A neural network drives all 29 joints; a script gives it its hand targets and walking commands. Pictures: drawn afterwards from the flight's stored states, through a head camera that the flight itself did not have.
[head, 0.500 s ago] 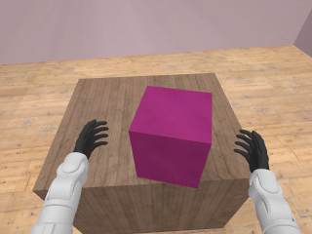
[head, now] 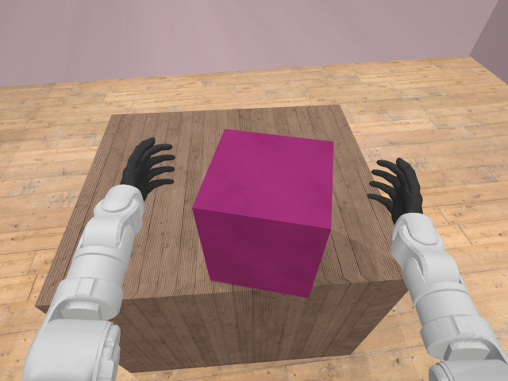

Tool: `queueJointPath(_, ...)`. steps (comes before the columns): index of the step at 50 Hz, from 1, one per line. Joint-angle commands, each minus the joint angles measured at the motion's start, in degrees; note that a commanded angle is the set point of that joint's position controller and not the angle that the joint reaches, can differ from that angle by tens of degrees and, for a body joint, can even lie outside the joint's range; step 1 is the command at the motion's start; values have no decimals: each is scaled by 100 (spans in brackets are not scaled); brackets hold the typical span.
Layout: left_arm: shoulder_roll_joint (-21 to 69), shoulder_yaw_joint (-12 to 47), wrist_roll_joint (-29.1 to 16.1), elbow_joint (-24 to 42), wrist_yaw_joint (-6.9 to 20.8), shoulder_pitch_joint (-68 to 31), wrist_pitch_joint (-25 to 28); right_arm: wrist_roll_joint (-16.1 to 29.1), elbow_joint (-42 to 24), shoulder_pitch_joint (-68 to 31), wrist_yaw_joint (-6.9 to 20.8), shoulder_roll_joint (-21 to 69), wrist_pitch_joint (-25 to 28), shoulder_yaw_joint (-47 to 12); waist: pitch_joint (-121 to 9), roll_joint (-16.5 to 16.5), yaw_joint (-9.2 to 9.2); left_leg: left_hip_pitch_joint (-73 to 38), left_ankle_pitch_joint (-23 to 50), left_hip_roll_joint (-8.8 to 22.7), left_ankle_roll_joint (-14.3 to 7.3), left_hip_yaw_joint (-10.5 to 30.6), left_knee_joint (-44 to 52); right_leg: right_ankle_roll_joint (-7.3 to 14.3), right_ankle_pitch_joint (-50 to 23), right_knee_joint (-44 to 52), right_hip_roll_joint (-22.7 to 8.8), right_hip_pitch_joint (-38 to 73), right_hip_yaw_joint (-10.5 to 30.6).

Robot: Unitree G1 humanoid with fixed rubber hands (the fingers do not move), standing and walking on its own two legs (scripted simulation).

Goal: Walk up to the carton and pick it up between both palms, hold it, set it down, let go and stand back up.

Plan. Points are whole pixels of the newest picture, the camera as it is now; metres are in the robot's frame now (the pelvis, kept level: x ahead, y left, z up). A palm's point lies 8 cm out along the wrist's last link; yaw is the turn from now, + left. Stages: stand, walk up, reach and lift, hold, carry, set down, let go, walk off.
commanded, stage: reach and lift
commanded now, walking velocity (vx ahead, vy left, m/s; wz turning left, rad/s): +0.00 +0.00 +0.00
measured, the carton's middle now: (267, 215) +0.42 -0.03 -0.02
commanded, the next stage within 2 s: none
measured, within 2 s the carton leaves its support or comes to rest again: neither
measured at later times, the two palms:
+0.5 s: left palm (145, 145) +0.45 +0.17 +0.15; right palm (405, 170) +0.39 -0.24 +0.13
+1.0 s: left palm (162, 182) +0.44 +0.16 +0.08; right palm (382, 205) +0.38 -0.22 +0.06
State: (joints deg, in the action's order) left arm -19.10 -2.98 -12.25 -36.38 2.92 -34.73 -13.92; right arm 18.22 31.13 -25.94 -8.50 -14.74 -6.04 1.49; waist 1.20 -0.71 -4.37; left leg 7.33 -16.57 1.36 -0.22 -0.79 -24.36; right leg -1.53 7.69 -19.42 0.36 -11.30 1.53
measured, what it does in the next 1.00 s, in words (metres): stands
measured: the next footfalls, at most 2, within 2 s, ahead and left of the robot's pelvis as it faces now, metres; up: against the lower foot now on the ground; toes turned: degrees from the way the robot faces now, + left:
none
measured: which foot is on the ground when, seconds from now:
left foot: down 0.00-1.00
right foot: down 0.00-1.00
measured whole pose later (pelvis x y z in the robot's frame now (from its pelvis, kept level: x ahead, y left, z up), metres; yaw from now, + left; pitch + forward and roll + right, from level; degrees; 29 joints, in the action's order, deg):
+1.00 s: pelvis -0.01 -0.01 -0.01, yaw +1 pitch +13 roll -1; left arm -17.1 5.4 -15.5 -79.7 0.7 -56.0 11.6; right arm 16.5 67.3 -45.8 -7.2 -11.3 9.4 0.3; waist -8.4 -1.4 -6.4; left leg 27.8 -17.6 1.2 0.3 1.1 -32.9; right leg -1.1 8.6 -26.8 0.2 -30.7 -0.2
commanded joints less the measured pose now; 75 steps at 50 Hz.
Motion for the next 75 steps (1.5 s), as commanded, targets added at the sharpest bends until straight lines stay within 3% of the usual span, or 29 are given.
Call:
queueJointPath(1, -968, -265, -19, 476, 41, -2363, 125, 117, -479, -2166, -41, -860, 66, 111, -2487, 145, -78, 145, 2350, -246, 260, -150, 260, 83, -2271, -190, 265, 1662, -190)
queueJointPath(7, -1052, -21, -120, 343, 7, -3125, 293, 172, -171, -2711, -22, -978, 112, 237, -2919, -301, -170, -29, 2413, -243, 342, -109, 235, 136, -2230, -170, 229, 1294, -255)
queueJointPath(9, -1078, -99, -47, 452, -4, -2931, 292, 167, -375, -2674, -19, -1014, 197, 114, -3293, -173, -123, -210, 2975, -289, 341, -105, 138, 89, -2750, -177, 304, 1518, -318)
queueJointPath(13, -1114, -51, -57, -117, 17, -3590, 157, 270, 63, -3360, -4, -1083, 2, 182, -2838, -96, -217, 182, 2394, -275, 279, -87, 249, 102, -2444, -178, 251, 1469, -268)
queueJointPath(15, -1114, -16, -84, -436, 21, -3566, 196, 300, 358, -3392, 4, -1055, -39, 82, -2741, -77, -141, 264, 2385, -291, 278, -98, 285, 83, -2441, -235, 246, 1387, -283)
queueJointPath(18, -1056, 209, -232, -301, -84, -4168, 329, 280, 390, -3796, 64, -1156, 19, 179, -3372, -437, -276, -92, 2591, -258, 372, -8, 111, 171, -2163, -215, 255, 993, -394)
queueJointPath(19, -1145, 246, -255, -35, -103, -4277, 373, 249, 231, -3928, 72, -1218, 67, 207, -3860, -346, -290, -357, 2928, -262, 354, 14, 34, 147, -2406, -207, 308, 958, -386)
queueJointPath(21, -1155, 202, -278, -209, -151, -4217, 308, 320, 468, -3917, 96, -1414, 44, 158, -3861, -278, -321, -507, 3397, -231, 447, 46, -113, 124, -2582, -258, 369, 840, -457)
queueJointPath(25, -1217, 190, -182, -975, -75, -4481, 151, 303, 979, -4252, 76, -1343, -91, 148, -3298, -94, -281, 199, 2618, -272, 319, -2, 56, 84, -2527, -274, 298, 1054, -365)
queueJointPath(27, -1119, 170, -193, -1358, -88, -4403, 301, 317, 1167, -4501, 88, -1155, -33, 33, -3217, -61, -172, 406, 2568, -263, 285, -31, 115, 104, -2570, -347, 238, 1100, -324)
queueJointPath(29, -1133, 304, -187, -1609, -91, -4602, 540, 294, 1347, -4581, 112, -1066, 79, -42, -3418, -73, -214, 460, 2512, -295, 281, -22, 64, 78, -2536, -345, 243, 1032, -385)
queueJointPath(30, -1064, 331, -167, -1365, -107, -4622, 713, 217, 1325, -4493, 110, -1021, 175, 35, -3820, -215, -258, 230, 2785, -278, 319, -5, 7, 98, -2743, -382, 231, 1051, -412)
queueJointPath(32, -1006, 331, -124, -2022, -68, -4436, 895, 232, 1759, -4345, 126, -953, 336, -93, -3411, -59, -276, 316, 2763, -264, 314, 7, -104, 87, -2650, -403, 223, 836, -411)
queueJointPath(33, -914, 407, -62, -2327, -56, -4516, 1001, 207, 2172, -4380, 144, -925, 392, -84, -3240, -161, -287, 379, 2726, -254, 298, 1, -90, 122, -2523, -374, 229, 718, -406)
queueJointPath(35, -866, 430, -82, -2403, -51, -4543, 1276, 144, 2273, -4278, 123, -860, 566, -76, -3352, -134, -271, 377, 2639, -265, 358, -13, -90, 81, -2416, -368, 212, 633, -412)
queueJointPath(40, -691, 509, -87, -2426, -152, -4774, 1976, -141, 2231, -4307, 124, -811, 1215, 100, -4108, -542, -323, 107, 3156, -186, 524, 19, -420, 177, -2285, -458, 233, 158, -496)
queueJointPath(41, -670, 536, -105, -2744, -170, -4709, 2078, -135, 2433, -4294, 140, -763, 1291, 78, -3920, -456, -250, 263, 3089, -183, 512, 10, -487, 192, -2163, -476, 181, 81, -454)
queueJointPath(43, -651, 614, -201, -2682, -200, -4935, 2321, -238, 2292, -4464, 108, -744, 1506, 194, -4486, -393, -302, 317, 3072, -184, 469, 81, -560, 113, -2456, -613, 213, 38, -442)
queueJointPath(45, -727, 622, -221, -3290, -236, -4925, 2516, -252, 2554, -4554, 91, -701, 1610, 185, -4280, -197, -341, 751, 2833, -201, 473, 40, -618, 64, -2408, -727, 184, -39, -442)
queueJointPath(47, -790, 625, -272, -3607, -237, -4849, 2719, -220, 2818, -4513, 101, -613, 1709, 37, -4270, -133, -214, 1098, 2518, -243, 425, -27, -644, 44, -2323, -831, 164, -96, -386)
queueJointPath(49, -696, 810, -426, -3675, -253, -4956, 2976, -174, 2976, -4535, 139, -666, 1880, -28, -4535, -271, -277, 1260, 2552, -236, 511, 16, -756, 50, -2177, -998, 151, -332, -411)
queueJointPath(53, -560, 1201, -719, -4572, -240, -5186, 3320, -111, 3645, -4733, 189, -575, 2150, -138, -4554, -250, -336, 1701, 2188, -163, 514, 59, -1111, 98, -1560, -1257, 108, -1186, -429)
queueJointPath(56, -384, 1457, -946, -4463, -265, -5437, 3488, -48, 3699, -4970, 258, -480, 2254, -213, -4907, -525, -376, 1860, 1934, -153, 546, 53, -1337, 176, -1166, -1448, 56, -1611, -484)
queueJointPath(60, -431, 1525, -1104, -4703, -278, -5599, 3559, -53, 3645, -5224, 268, -452, 2303, -168, -5364, -309, -435, 2225, 1759, -164, 500, 102, -1576, 124, -1187, -1716, 55, -1782, -543)
queueJointPath(61, -432, 1532, -1042, -4742, -268, -5565, 3554, -49, 3544, -5355, 247, -485, 2302, -182, -5455, -314, -362, 2286, 1714, -204, 480, 44, -1592, 83, -1222, -1764, 38, -1783, -537)
queueJointPath(66, -388, 1346, -789, -4245, -318, -5490, 3545, -265, 3522, -5154, 153, -424, 2318, 36, -6124, -496, -468, 2610, 1770, -238, 562, 12, -1675, 93, -1608, -1958, 38, -1336, -513)
queueJointPath(69, -452, 1017, -637, -4326, -323, -5569, 3529, -407, 3269, -5246, 56, -145, 2224, 53, -5993, -204, -393, 3068, 1255, -330, 402, -80, -1580, 23, -1461, -1933, -33, -1035, -331)
queueJointPath(72, -229, 1075, -588, -4379, -352, -5649, 3574, -494, 3059, -5248, 25, 144, 2169, 98, -5706, -435, -412, 3360, 766, -306, 379, -42, -1440, 61, -963, -1869, -93, -1074, -320)
queueJointPath(75, -39, 1073, -554, -4025, -395, -5684, 3598, -888, 2722, -5270, -72, 403, 2184, 380, -6446, -517, -541, 3078, 948, -280, 453, -32, -1458, 78, -1261, -1884, -112, -885, -321)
